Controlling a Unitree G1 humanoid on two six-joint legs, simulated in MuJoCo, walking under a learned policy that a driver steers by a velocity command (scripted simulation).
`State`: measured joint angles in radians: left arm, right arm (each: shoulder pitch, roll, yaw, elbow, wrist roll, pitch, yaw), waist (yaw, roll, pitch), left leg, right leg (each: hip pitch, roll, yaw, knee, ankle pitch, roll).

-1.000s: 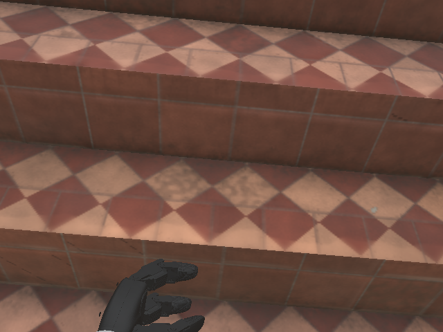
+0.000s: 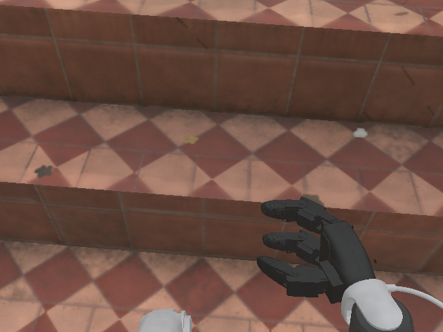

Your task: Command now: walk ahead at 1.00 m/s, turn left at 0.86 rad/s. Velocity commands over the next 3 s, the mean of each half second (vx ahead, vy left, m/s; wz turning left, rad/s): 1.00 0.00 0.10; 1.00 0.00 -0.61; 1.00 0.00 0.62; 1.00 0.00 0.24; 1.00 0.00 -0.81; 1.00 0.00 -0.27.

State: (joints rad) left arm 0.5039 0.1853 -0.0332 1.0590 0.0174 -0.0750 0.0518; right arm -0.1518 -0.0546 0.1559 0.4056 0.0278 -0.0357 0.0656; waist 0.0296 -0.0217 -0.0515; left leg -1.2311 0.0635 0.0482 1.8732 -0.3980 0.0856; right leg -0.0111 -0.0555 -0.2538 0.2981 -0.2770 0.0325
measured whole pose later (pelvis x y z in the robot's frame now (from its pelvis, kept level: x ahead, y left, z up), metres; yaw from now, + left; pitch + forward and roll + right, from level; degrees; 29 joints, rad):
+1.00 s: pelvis +0.41 -0.06 +0.43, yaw -20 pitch +4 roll -2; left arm 0.10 0.24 -0.02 0.63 0.03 -0.10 -0.05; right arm 0.27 -0.15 0.02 0.74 -0.06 -0.13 0.01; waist -0.13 0.03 -0.12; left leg -0.27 -0.03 0.04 0.67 -0.16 0.17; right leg -0.93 0.24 0.03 2.05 -0.42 -0.09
